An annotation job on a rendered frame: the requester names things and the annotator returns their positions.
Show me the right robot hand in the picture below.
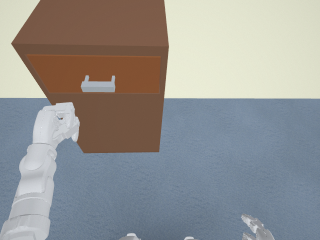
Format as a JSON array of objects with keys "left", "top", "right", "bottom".
[{"left": 241, "top": 213, "right": 275, "bottom": 240}]

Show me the left robot hand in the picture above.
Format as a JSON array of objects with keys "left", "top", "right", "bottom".
[{"left": 32, "top": 102, "right": 80, "bottom": 149}]

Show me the drawer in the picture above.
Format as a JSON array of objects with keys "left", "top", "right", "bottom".
[{"left": 27, "top": 54, "right": 161, "bottom": 93}]

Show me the cabinet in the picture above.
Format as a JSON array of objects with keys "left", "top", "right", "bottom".
[{"left": 11, "top": 0, "right": 169, "bottom": 154}]

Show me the handle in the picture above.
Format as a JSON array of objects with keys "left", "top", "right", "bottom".
[{"left": 81, "top": 75, "right": 115, "bottom": 92}]

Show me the left robot forearm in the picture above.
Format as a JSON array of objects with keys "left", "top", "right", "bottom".
[{"left": 0, "top": 143, "right": 57, "bottom": 240}]

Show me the robot left shin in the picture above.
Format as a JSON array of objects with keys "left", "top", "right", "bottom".
[{"left": 127, "top": 233, "right": 137, "bottom": 237}]

